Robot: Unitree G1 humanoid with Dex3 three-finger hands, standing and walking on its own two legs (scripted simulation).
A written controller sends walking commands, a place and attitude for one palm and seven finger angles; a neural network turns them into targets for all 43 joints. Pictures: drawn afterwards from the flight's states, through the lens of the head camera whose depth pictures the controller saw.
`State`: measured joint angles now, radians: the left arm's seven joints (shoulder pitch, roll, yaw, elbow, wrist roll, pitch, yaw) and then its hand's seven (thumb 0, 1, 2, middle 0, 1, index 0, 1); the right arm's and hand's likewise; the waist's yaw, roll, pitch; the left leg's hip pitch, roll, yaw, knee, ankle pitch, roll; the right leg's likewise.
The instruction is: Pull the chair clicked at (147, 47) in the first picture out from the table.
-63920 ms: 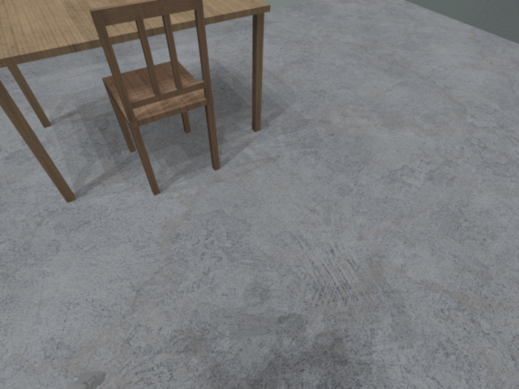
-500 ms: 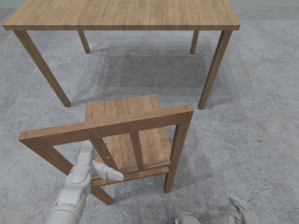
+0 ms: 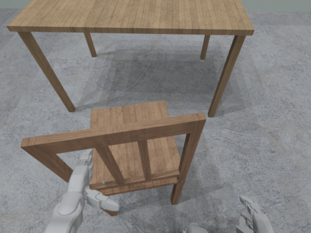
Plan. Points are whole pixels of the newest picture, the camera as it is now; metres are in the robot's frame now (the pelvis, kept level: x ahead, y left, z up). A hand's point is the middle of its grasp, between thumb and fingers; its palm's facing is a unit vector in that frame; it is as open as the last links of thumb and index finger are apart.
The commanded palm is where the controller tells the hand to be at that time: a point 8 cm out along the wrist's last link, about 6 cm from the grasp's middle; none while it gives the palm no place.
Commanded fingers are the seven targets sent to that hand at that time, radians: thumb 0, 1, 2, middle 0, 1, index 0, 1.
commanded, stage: draw the fingers out of the gap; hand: left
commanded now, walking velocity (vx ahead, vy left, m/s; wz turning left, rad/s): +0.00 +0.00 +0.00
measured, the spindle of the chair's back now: (112, 166) +0.31 +0.13 -0.05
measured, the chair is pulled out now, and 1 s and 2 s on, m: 0.51 0.51 0.51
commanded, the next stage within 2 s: draw the hand back to the body in 0.48 s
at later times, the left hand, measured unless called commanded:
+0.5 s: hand (96, 215) +0.18 +0.15 -0.03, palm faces +0.00 -0.99 -0.14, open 17.5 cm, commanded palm +0.15 +0.19 -0.01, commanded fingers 0.00 -0.55 0.20 0.00 0.00 0.00 0.00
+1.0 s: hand (78, 217) +0.17 +0.16 +0.04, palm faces -0.03 -1.00 -0.09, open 17.5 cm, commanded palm +0.13 +0.23 +0.07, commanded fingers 0.00 -0.51 0.22 -0.00 -0.01 -0.00 -0.01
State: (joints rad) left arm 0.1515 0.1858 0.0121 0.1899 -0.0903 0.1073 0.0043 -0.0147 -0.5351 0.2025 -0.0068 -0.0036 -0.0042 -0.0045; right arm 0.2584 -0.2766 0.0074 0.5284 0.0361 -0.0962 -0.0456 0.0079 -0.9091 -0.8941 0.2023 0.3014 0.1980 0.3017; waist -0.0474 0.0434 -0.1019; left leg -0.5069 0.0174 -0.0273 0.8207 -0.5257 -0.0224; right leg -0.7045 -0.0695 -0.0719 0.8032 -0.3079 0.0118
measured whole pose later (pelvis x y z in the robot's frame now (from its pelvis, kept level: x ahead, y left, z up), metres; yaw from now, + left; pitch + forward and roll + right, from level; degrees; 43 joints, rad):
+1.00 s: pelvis -0.01 +0.01 -0.03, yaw +1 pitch +13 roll -1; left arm 0.65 0.23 0.05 -0.35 -0.22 -0.23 -0.16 -0.02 -0.54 0.20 0.00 0.00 0.00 0.00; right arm 0.21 -0.21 -0.01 0.50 0.07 -0.16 -0.04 0.01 -0.91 -0.89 0.20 0.30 0.20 0.30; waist -0.01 0.05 -0.13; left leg -0.65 0.01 -0.05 1.06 -0.63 -0.02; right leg -0.83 -0.08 -0.08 1.00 -0.39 0.02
